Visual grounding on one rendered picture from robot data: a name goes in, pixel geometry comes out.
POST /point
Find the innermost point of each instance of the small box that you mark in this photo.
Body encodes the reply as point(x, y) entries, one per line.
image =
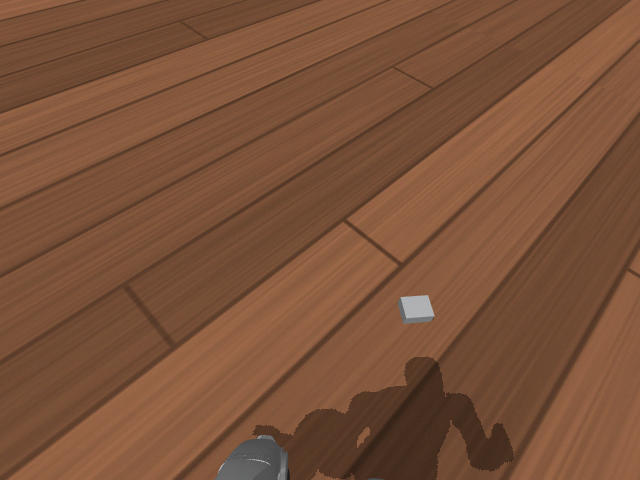
point(415, 309)

